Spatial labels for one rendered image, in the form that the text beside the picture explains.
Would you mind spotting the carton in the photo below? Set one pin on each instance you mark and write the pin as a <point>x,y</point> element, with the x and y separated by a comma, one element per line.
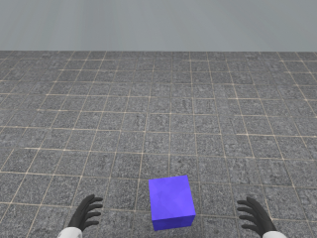
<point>171,203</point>

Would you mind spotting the robot right hand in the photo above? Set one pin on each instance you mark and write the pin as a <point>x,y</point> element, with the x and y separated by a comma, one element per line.
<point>259,217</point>

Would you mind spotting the robot left forearm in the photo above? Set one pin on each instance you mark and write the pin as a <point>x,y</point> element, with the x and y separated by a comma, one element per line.
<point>70,232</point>

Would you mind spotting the robot left hand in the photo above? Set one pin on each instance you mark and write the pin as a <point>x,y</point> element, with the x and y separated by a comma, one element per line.
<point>78,219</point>

